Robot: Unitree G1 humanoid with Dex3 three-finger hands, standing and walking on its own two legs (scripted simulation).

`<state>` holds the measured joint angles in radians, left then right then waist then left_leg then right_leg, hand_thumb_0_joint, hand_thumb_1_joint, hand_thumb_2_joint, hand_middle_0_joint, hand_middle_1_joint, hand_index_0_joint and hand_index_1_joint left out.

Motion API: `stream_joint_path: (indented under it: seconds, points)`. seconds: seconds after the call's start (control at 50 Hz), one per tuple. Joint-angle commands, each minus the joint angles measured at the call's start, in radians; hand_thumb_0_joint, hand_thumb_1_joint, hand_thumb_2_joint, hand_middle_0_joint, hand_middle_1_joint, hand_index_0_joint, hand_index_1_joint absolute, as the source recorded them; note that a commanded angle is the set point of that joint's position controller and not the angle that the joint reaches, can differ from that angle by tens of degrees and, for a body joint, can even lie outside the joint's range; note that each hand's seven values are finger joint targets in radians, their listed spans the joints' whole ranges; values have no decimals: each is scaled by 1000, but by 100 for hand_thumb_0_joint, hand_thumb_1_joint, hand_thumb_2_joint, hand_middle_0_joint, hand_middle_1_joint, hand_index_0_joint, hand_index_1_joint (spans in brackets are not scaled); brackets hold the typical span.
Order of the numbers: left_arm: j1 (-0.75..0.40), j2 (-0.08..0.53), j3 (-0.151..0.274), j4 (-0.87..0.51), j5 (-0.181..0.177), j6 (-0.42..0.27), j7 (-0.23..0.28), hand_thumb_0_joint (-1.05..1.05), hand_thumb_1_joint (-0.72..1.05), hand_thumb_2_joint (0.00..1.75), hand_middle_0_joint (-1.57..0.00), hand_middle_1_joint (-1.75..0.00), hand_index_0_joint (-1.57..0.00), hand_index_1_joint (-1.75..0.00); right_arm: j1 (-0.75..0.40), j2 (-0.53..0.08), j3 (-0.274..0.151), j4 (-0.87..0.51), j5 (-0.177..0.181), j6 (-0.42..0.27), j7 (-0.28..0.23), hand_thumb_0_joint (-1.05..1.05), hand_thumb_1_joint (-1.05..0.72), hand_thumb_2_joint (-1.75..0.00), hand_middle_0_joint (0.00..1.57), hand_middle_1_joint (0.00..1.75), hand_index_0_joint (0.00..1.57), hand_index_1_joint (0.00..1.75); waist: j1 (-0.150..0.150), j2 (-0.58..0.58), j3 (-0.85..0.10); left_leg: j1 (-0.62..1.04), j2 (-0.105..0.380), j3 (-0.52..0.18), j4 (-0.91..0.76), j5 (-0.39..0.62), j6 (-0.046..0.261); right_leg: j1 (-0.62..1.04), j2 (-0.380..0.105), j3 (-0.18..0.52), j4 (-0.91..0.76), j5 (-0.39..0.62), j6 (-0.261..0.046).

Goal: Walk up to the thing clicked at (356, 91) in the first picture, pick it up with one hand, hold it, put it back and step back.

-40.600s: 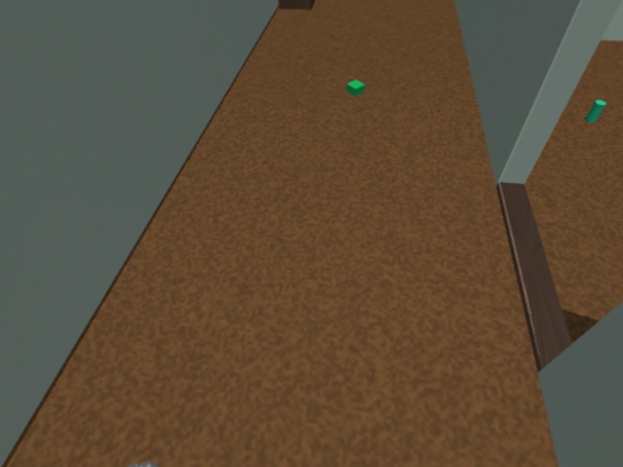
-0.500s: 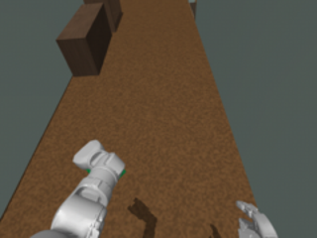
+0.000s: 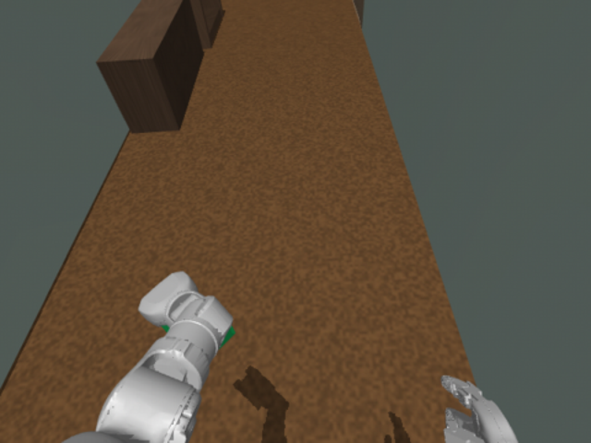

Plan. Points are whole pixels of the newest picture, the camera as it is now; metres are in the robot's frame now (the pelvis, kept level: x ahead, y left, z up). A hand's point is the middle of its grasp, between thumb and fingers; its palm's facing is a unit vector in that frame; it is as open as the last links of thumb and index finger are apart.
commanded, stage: crouch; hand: left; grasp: from above
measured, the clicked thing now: (198, 328) +0.30 +0.22 -0.11
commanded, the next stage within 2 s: lower in 1.62 s
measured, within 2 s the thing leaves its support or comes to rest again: neither
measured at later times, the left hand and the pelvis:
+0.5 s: hand (212, 344) +0.34 +0.25 -0.28, palm faces -0.19 -0.35 -0.92, open 10.9 cm; pelvis -0.06 +0.00 -0.17, yaw -2 degrees
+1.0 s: hand (230, 350) +0.40 +0.26 -0.48, palm faces -0.24 -0.35 -0.91, open 10.9 cm; pelvis -0.10 +0.01 -0.35, yaw -6 degrees
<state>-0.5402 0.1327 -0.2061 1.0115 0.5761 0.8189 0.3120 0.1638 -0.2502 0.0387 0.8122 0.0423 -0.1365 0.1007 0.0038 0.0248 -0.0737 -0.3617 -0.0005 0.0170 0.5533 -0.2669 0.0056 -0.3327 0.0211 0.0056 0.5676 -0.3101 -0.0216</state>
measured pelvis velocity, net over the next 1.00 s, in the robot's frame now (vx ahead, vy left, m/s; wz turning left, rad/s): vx -0.10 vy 0.01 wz -0.11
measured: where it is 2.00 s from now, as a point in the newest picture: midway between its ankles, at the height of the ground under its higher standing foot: outside the picture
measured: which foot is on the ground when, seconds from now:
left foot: down 0.00-1.00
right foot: down 0.00-1.00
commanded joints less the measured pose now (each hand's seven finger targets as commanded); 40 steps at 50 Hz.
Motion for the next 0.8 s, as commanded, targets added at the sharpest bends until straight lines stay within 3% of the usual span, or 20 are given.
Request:
stream_joint_path:
  seconds: [0.0,0.08,0.16,0.24,0.3,0.38,0.44,0.5,0.56,0.58,0.6,0.62,0.66,0.7,0.78]
  points:
    - [-382,163,33,-21,88,-65,73,0,85,67,-115,-53,-116,-53,-2,-131,-60,-85,-1,-49,-9,0,-85,-88,20,30,20,30,-38,-82,-193,27,-11,24,2,213,12,17,2,23,-40,274,6]
    - [-449,176,67,44,116,-140,150,0,86,62,-113,-55,-115,-53,51,-139,-78,-61,-18,-58,-5,0,-85,-88,20,30,20,30,-56,-61,-257,-57,-1,26,109,226,2,-72,8,21,71,293,-1]
    - [-509,185,135,182,130,-194,257,0,86,60,-115,-53,-117,-51,69,-150,-96,-40,-53,-77,8,0,-87,-88,20,30,20,30,-74,-36,-318,-268,9,23,317,171,-14,-297,15,15,272,234,-6]
    - [-595,213,220,300,96,-235,347,0,88,56,-118,-49,-120,-48,84,-156,-105,-24,-88,-80,36,0,-87,-89,20,30,20,30,-89,-5,-445,-443,7,14,498,135,-24,-475,21,12,447,221,-10]
    - [-699,240,258,344,62,-253,389,0,93,59,-123,-49,-124,-48,81,-171,-103,-21,-98,-80,47,0,-87,-89,20,30,20,30,-106,44,-518,-544,6,0,602,59,-26,-617,27,-1,538,142,-15]
    - [-807,328,314,380,43,-285,433,0,99,64,-129,-52,-129,-52,63,-191,-93,-4,-107,-81,53,0,-87,-89,20,30,20,30,-143,73,-604,-701,4,-17,740,-69,-24,-821,40,-20,659,-4,-18]
    - [-896,406,358,392,36,-301,454,0,96,58,-127,-49,-129,-48,68,-207,-86,25,-112,-79,53,0,-88,-89,20,30,20,30,-166,127,-705,-746,18,-36,818,-117,-33,-918,37,-36,749,-69,-16]
    - [-935,430,365,416,30,-311,442,0,89,59,-123,-51,-124,-50,92,-228,-95,53,-122,-78,55,0,-89,-89,20,30,20,30,-208,132,-736,-823,27,-48,886,-155,-34,-987,44,-58,818,-106,-9]
    - [-1015,502,392,374,32,-325,418,0,90,64,-126,-53,-127,-53,130,-222,-94,71,-128,-80,66,0,-89,-90,20,30,20,30,-214,157,-803,-891,31,-35,986,-102,-26,-1004,45,-59,887,-51,-6]
    - [-1009,536,407,393,41,-325,413,0,92,65,-128,-53,-128,-53,130,-221,-90,75,-130,-79,70,0,-90,-90,20,30,20,30,-214,164,-801,-922,33,-38,1011,-116,-21,-1025,45,-59,910,-58,-5]
    - [-978,527,406,432,46,-321,400,0,92,66,-129,-53,-129,-53,135,-214,-89,82,-126,-80,74,0,-90,-90,20,30,20,30,-223,171,-765,-946,37,-50,1023,-144,-19,-1072,43,-72,936,-83,-6]
    - [-1010,551,397,391,65,-329,391,0,88,67,-127,-51,-127,-52,130,-211,-85,77,-128,-79,76,0,-90,-90,20,30,20,30,-217,198,-786,-977,35,-46,1049,-156,-15,-1086,46,-69,959,-96,-9]
    - [-987,604,412,439,103,-331,369,0,88,61,-127,-50,-127,-50,139,-195,-77,83,-128,-73,82,0,-90,-90,20,30,20,30,-218,208,-791,-1021,36,-51,1105,-168,-11,-1134,47,-72,1003,-112,-10]
    - [-941,613,413,486,125,-333,342,0,91,58,-130,-46,-130,-46,140,-207,-71,71,-123,-72,89,0,-90,-90,20,30,20,30,-224,207,-759,-1056,42,-74,1140,-179,-10,-1214,46,-89,1056,-122,-15]
    - [-965,659,408,481,169,-370,300,0,83,54,-124,-45,-125,-45,161,-198,-59,69,-126,-79,95,0,-90,-90,20,30,20,30,-234,205,-733,-1192,39,-72,1236,-225,7,-1282,52,-87,1122,-178,-10]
